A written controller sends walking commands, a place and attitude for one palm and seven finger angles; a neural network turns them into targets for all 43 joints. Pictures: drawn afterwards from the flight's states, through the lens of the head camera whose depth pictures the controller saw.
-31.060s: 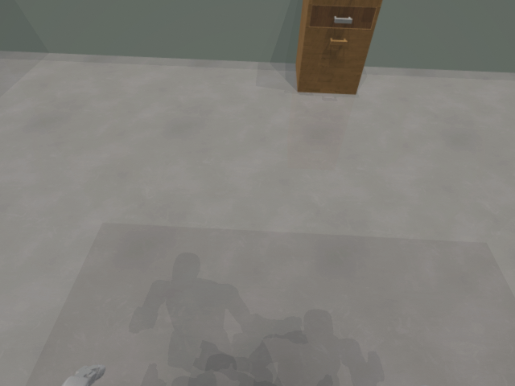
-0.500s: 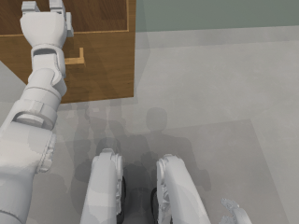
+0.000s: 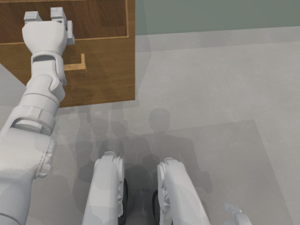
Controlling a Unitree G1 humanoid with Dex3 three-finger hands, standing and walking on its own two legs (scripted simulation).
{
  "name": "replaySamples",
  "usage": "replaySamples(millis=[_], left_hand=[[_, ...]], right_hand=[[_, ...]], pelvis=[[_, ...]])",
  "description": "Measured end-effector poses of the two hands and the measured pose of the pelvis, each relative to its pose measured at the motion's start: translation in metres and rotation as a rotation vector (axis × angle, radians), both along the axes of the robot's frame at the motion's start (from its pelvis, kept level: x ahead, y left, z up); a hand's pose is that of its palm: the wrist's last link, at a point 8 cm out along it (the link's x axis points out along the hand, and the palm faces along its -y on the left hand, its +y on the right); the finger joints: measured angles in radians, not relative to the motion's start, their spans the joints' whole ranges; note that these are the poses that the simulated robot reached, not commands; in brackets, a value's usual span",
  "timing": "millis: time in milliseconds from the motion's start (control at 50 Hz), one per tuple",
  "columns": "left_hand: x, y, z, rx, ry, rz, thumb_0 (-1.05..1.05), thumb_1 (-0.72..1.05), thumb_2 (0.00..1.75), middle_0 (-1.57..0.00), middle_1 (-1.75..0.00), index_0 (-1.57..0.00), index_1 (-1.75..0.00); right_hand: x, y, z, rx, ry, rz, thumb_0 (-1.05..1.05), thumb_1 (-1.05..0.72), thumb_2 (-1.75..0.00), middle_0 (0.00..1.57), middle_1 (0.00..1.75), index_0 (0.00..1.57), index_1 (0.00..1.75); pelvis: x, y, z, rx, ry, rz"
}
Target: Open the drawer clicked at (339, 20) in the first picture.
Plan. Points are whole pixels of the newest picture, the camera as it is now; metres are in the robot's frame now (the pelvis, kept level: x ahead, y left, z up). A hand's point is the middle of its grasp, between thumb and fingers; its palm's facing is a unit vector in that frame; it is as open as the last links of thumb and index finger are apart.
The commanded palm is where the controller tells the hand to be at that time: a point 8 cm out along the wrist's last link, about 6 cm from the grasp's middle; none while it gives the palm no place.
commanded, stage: lift the fingers back up to retry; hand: left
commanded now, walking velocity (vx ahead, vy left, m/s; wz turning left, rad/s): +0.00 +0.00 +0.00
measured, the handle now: (52, 32) +0.59 +0.26 +0.04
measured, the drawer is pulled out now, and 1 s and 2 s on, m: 0.00 0.00 0.00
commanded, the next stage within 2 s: re-aim the fingers above the handle in 0.28 s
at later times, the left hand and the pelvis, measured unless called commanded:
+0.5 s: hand (54, 51) +0.54 +0.25 +0.03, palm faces +0.04 +0.03 -1.00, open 14.5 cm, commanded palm +0.53 +0.20 +0.00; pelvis +0.01 +0.00 +0.02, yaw -1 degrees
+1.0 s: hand (54, 51) +0.54 +0.25 +0.03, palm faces +0.04 +0.03 -1.00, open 14.5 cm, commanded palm +0.52 +0.20 +0.00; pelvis +0.01 +0.01 +0.03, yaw +0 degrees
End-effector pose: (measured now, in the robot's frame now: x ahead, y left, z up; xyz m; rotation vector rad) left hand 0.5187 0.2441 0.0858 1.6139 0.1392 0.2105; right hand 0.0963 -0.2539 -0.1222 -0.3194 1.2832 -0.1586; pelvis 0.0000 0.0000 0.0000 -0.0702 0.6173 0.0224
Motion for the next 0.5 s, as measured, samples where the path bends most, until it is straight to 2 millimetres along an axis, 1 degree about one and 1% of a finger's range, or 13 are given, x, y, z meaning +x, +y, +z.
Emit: replaySamples(millis=[200,300,400,500], left_hand=[[0.000,0.001,0.002,-0.018,0.030,-0.011,0.00,-0.49,0.30,-0.24,-1.20,-0.11,-1.30],[0.000,0.002,0.002,-0.017,0.027,-0.020,0.00,-0.49,0.30,-0.25,-1.21,-0.11,-1.30],[0.000,0.003,0.001,-0.021,0.010,-0.024,0.00,-0.49,0.30,-0.25,-1.23,-0.13,-1.30],[0.000,0.003,0.000,-0.020,-0.001,-0.026,0.00,-0.49,0.30,-0.25,-1.24,-0.13,-1.30]], right_hand=[[-0.014,0.003,0.016,0.011,0.042,-0.025,0.00,-0.91,-0.90,0.21,0.30,0.20,0.30],[-0.019,0.004,0.021,0.011,0.061,-0.030,0.00,-0.91,-0.90,0.21,0.30,0.21,0.30],[-0.020,0.003,0.023,0.010,0.068,-0.028,0.00,-0.91,-0.90,0.21,0.30,0.21,0.30],[-0.015,0.003,0.023,0.011,0.061,-0.023,0.00,-0.91,-0.90,0.21,0.30,0.20,0.30]], pelvis=[[0.006,0.001,0.017,-0.002,0.006,-0.005],[0.009,0.002,0.022,-0.004,0.011,-0.004],[0.011,0.002,0.023,-0.007,0.014,-0.004],[0.011,0.003,0.023,-0.009,0.014,-0.003]])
